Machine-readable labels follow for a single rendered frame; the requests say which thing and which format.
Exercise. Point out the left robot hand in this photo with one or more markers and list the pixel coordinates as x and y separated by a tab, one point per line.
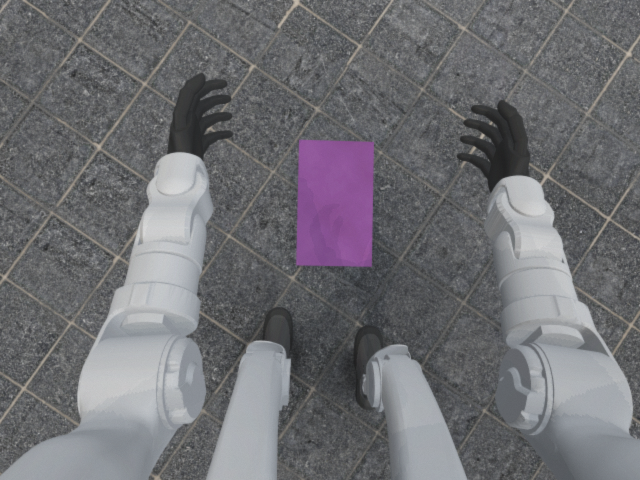
188	126

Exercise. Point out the right robot forearm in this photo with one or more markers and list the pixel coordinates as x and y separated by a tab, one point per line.
538	296

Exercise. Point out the left robot foot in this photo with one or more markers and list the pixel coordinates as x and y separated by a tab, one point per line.
278	328

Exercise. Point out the robot right upper arm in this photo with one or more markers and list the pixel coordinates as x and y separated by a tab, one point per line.
573	406

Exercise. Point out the right robot hand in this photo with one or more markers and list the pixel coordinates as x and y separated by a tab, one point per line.
508	155

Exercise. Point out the robot left upper arm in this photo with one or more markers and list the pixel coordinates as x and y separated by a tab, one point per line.
135	393

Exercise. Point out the left robot forearm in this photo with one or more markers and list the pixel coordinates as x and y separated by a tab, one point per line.
159	295

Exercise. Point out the robot left thigh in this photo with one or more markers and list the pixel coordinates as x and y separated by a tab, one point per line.
247	444

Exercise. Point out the carton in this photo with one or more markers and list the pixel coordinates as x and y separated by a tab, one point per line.
335	203

